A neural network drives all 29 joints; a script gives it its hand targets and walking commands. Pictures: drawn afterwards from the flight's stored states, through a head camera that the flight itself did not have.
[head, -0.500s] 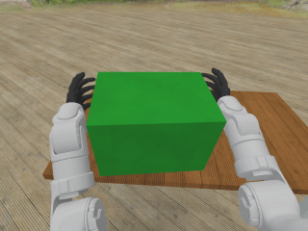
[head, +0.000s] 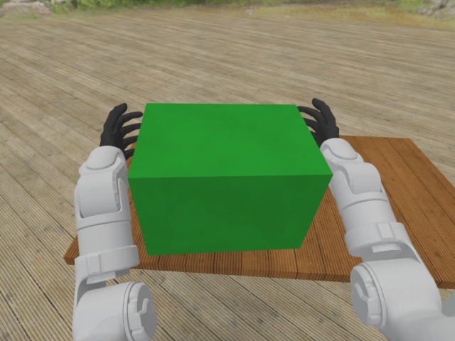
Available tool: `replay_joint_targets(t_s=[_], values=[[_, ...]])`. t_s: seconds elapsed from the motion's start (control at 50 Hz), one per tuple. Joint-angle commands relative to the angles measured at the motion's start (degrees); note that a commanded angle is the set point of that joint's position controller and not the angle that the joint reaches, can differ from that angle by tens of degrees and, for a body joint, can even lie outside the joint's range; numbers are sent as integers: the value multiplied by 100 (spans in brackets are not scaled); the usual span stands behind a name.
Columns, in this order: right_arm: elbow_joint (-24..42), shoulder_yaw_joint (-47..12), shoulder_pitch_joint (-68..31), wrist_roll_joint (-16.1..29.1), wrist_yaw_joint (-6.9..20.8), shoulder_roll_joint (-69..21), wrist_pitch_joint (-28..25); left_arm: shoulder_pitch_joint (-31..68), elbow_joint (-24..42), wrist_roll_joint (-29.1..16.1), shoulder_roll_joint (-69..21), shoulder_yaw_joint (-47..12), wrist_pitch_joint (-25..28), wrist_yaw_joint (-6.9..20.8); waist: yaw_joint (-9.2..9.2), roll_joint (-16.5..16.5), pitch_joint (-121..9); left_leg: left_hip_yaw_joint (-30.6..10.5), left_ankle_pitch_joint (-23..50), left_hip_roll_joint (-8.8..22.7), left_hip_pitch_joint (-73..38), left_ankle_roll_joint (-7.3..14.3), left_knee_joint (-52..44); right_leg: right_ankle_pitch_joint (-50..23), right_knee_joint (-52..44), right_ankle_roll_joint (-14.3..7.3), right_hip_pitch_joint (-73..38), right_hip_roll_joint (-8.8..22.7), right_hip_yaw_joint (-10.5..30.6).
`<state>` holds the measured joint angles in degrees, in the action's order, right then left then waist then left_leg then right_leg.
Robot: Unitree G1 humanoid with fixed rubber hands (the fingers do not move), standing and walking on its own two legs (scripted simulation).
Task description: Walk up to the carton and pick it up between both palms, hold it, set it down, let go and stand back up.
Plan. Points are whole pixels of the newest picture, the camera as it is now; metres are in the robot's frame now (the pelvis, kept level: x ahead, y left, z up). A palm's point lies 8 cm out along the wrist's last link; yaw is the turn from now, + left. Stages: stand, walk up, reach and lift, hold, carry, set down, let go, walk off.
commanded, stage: hold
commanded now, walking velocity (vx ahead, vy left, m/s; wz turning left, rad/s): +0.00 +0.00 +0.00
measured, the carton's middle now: (224, 177) +0.34 +0.00 +0.18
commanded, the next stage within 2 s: none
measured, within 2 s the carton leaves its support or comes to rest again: neither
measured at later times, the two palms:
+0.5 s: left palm (114, 155) +0.35 +0.18 +0.22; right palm (324, 148) +0.36 -0.17 +0.22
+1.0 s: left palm (110, 155) +0.35 +0.19 +0.22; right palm (320, 142) +0.36 -0.17 +0.23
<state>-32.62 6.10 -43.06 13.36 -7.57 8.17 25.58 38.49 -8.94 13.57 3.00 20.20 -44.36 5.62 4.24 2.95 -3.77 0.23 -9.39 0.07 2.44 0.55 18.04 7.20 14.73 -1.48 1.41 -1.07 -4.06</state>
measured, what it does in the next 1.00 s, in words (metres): stands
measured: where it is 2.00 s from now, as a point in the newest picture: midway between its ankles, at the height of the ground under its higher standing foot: outside the picture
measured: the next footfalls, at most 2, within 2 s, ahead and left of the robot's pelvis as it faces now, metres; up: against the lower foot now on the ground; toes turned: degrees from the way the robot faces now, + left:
none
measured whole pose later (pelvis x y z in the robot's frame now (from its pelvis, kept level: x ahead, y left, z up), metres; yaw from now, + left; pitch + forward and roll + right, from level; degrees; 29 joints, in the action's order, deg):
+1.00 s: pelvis +0.00 +0.00 +0.00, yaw +0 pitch -6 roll -1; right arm -30.7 5.7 -42.0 13.8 -7.7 7.9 25.8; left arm 36.5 -6.1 13.0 3.3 19.2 -44.7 5.4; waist 4.4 3.6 -3.5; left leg -0.2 -9.7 0.1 2.5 0.5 18.5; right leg 7.2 14.2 -1.4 0.9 -1.1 -4.5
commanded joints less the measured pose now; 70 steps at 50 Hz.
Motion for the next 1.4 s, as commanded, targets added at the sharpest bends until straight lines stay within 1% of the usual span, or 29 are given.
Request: replay_joint_targets(t_s=[0.0,0.02,0.1,0.12,0.16,0.24,0.28,0.3,0.34,0.38,0.42,0.46,0.48,0.52,0.58,0.6,0.66,0.7,0.76,0.78,0.8,0.92,1.0,1.02,1.08,1.18,1.22,1.24,1.38], values=[[1738,-2177,-4195,693,620,-3281,-164,3548,552,-790,-2589,-2429,241,690,52,-269,-1616,106,907,-264,235,-103,-240,-896,-30,216,-976,-82,187],[1831,-2222,-4224,699,609,-3289,-174,3557,612,-791,-2632,-2471,237,684,23,-263,-1709,108,1019,-260,190,-128,-214,-960,-12,231,-996,-115,160],[1834,-2240,-3964,719,574,-3198,-126,3439,779,-786,-2610,-2555,205,695,146,-362,-1517,83,1289,-237,59,-236,-169,-1181,-14,212,-996,-174,162],[1932,-2233,-3937,734,570,-3165,-125,3372,807,-786,-2620,-2570,197,703,89,-376,-1614,62,1289,-235,75,-226,-138,-1195,3,216,-1014,-156,172],[1856,-2235,-3910,734,582,-3153,-113,3366,826,-756,-2596,-2526,173,703,106,-332,-1446,74,1249,-214,95,-221,-169,-1026,-58,204,-958,-164,153],[1892,-2266,-3744,786,600,-3099,-114,3323,1045,-776,-2673,-2727,161,683,211,-609,-1410,32,1452,-194,0,-308,-116,-1177,-23,163,-913,-181,165],[2113,-2291,-3752,800,598,-3058,-124,3252,1175,-804,-2677,-2762,145,668,170,-519,-1531,39,1570,-184,-60,-323,-86,-1180,-7,163,-925,-216,149],[2109,-2315,-3714,861,604,-3084,-137,3236,1219,-870,-2649,-2801,140,656,142,-592,-1529,51,1655,-173,-61,-322,-86,-1306,3,169,-957,-202,150],[2058,-2272,-3687,797,624,-3072,-122,3194,1154,-829,-2617,-2737,136,644,144,-510,-1403,55,1502,-183,-37,-317,-115,-1107,-14,163,-921,-211,142],[1985,-2216,-3711,756,662,-3005,-124,3181,1103,-746,-2684,-2723,115,629,162,-570,-1243,5,1350,-164,6,-320,-168,-861,-80,136,-810,-209,156],[2003,-2209,-3793,750,697,-3039,-158,3257,1079,-770,-2613,-2714,120,612,68,-523,-1322,55,1195,-179,81,-268,-202,-751,-73,128,-840,-202,143],[2217,-2325,-3903,791,707,-3070,-216,3289,1145,-847,-2679,-2763,159,580,70,-446,-1559,59,1325,-174,56,-243,-150,-895,-48,131,-875,-207,144],[2212,-2327,-3880,822,707,-3088,-223,3255,1114,-851,-2726,-2812,165,559,57,-515,-1551,50,1411,-166,39,-271,-129,-1014,-28,131,-857,-200,164],[2129,-2285,-3927,734,691,-3071,-188,3208,980,-798,-2665,-2722,152,571,73,-426,-1510,62,1292,-189,-8,-261,-140,-915,-56,153,-856,-201,146],[2048,-2311,-3865,709,677,-3123,-162,3109,820,-750,-2585,-2589,138,597,10,-243,-1411,70,1136,-195,56,-180,-212,-875,-74,158,-895,-185,172],[2081,-2329,-3936,704,682,-3117,-174,3120,833,-763,-2602,-2579,135,606,-71,-256,-1469,110,1035,-198,158,-153,-247,-803,-76,186,-904,-175,174],[2106,-2355,-4047,703,681,-3156,-183,3216,771,-782,-2635,-2572,152,621,-35,-188,-1481,104,974,-200,174,-132,-246,-809,-65,200,-876,-168,164],[2141,-2373,-4087,729,657,-3197,-204,3272,873,-812,-2619,-2614,185,610,-55,-219,-1651,114,1072,-221,97,-120,-212,-920,-39,188,-941,-172,174],[1822,-2201,-4017,643,651,-3126,-170,3449,722,-821,-2621,-2625,184,633,64,-315,-1340,107,893,-200,215,-172,-272,-639,-99,165,-806,-163,153],[1887,-2209,-3972,659,660,-3160,-162,3340,735,-790,-2682,-2655,178,627,17,-397,-1429,81,929,-206,207,-184,-280,-650,-84,175,-805,-163,168],[1773,-2177,-3935,668,661,-3128,-152,3340,695,-783,-2614,-2606,162,637,57,-422,-1354,102,931,-213,185,-171,-270,-692,-94,154,-839,-151,176],[1832,-2138,-4029,680,631,-3176,-152,3530,764,-890,-2664,-2646,204,691,145,-391,-1474,77,962,-253,245,-202,-243,-826,-62,171,-889,-143,180],[1791,-2108,-3968,705,627,-3118,-146,3443,710,-849,-2682,-2688,208,659,127,-564,-1442,55,1008,-255,184,-245,-227,-785,-79,194,-847,-140,173],[1803,-2106,-3947,708,629,-3121,-151,3456,782,-842,-2672,-2696,208,642,177,-572,-1508,44,1072,-240,155,-269,-197,-811,-56,169,-902,-158,168],[1893,-2228,-3949,732,628,-3114,-152,3332,793,-814,-2666,-2632,205,662,119,-421,-1530,33,1123,-241,174,-217,-190,-970,-59,187,-907,-133,189],[1896,-2285,-3895,756,635,-3145,-146,3305,886,-776,-2579,-2566,205,652,60,-391,-1422,81,1192,-213,139,-223,-188,-1019,-50,190,-907,-158,167],[1965,-2334,-4039,729,656,-3212,-171,3399,905,-767,-2563,-2564,217,640,-40,-289,-1568,97,1012,-230,183,-169,-222,-877,-59,213,-945,-157,162],[1870,-2289,-3973,736,669,-3178,-165,3356,811,-750,-2598,-2544,216,630,15,-336,-1472,57,1043,-215,140,-165,-218,-829,-69,171,-863,-148,172],[2040,-2355,-4013,780,643,-3152,-197,3269,852,-808,-2638,-2645,186,614,-2,-287,-1480,72,1258,-208,78,-201,-172,-965,-55,197,-862,-208,148]])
